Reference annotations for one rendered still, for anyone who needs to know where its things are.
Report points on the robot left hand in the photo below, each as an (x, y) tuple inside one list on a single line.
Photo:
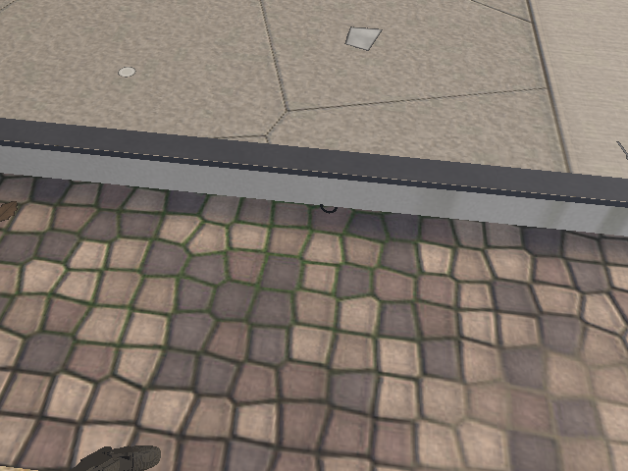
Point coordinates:
[(127, 458)]

